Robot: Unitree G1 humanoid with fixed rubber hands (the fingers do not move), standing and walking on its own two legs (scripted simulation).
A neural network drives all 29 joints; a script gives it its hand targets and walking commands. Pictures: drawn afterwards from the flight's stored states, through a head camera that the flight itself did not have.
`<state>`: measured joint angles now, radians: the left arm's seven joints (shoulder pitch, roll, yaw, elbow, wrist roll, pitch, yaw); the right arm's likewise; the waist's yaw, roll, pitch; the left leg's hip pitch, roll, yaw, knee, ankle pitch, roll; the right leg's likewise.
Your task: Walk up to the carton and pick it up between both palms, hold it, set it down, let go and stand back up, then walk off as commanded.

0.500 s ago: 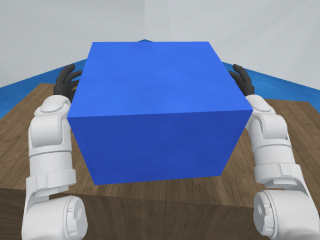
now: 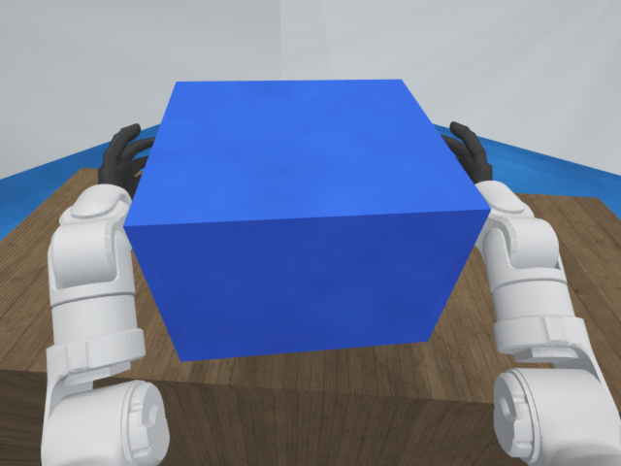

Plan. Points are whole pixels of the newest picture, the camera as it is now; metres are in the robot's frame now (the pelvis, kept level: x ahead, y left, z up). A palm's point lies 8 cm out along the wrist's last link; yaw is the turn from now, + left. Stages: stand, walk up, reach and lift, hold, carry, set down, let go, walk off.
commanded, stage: hold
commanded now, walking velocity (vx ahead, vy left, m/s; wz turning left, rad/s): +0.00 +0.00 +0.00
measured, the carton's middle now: (299, 209) +0.40 -0.01 +0.19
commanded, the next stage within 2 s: none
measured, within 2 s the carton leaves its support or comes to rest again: neither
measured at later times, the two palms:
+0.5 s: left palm (120, 185) +0.36 +0.19 +0.25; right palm (476, 179) +0.36 -0.21 +0.25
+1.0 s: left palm (117, 181) +0.36 +0.19 +0.26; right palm (479, 177) +0.35 -0.21 +0.26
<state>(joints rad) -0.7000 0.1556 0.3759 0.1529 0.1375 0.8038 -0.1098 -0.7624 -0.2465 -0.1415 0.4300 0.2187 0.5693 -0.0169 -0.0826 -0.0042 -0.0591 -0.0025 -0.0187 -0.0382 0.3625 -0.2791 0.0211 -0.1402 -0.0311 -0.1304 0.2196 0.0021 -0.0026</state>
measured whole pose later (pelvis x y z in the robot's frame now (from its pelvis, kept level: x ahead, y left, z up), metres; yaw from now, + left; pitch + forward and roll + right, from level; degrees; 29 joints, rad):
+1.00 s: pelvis -0.01 -0.01 +0.00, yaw +0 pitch -5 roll -1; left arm -0.78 0.19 0.41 0.22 0.15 0.83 -0.14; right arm -0.84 -0.23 -0.15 0.48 0.20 0.60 -0.03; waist -0.07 0.00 -0.07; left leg -0.02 -0.01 -0.04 0.37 -0.27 0.01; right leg -0.16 -0.03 -0.13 0.24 0.00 -0.02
